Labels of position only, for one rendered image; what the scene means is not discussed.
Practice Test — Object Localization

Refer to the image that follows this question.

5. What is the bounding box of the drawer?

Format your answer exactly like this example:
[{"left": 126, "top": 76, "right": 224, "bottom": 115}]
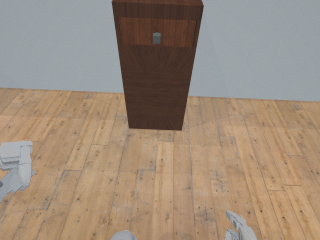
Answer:
[{"left": 119, "top": 17, "right": 196, "bottom": 47}]

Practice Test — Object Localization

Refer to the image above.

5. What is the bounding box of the cabinet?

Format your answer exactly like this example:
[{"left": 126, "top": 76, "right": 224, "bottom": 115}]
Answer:
[{"left": 112, "top": 0, "right": 204, "bottom": 131}]

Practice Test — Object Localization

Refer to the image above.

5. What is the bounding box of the handle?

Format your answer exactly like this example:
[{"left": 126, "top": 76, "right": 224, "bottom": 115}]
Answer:
[{"left": 153, "top": 32, "right": 161, "bottom": 44}]

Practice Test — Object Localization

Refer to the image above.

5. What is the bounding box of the left robot hand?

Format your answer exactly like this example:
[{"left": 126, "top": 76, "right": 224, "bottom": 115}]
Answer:
[{"left": 0, "top": 140, "right": 35, "bottom": 203}]

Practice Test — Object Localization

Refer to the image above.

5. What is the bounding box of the right robot hand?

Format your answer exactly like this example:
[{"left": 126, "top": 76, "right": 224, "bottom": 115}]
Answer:
[{"left": 223, "top": 210, "right": 257, "bottom": 240}]

